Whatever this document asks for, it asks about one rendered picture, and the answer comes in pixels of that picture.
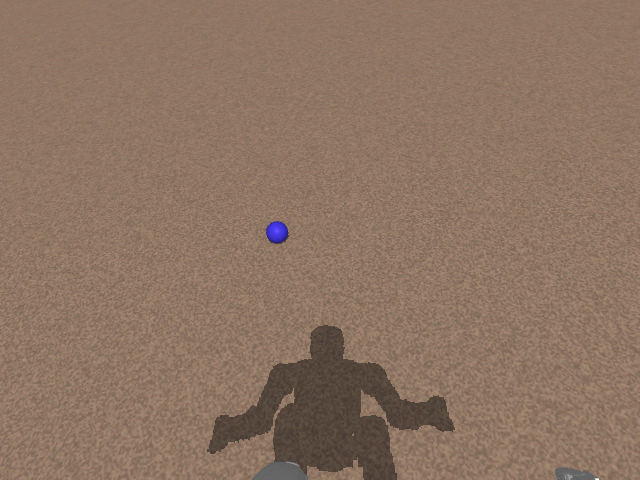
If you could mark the ball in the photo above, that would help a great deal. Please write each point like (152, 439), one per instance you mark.
(277, 232)

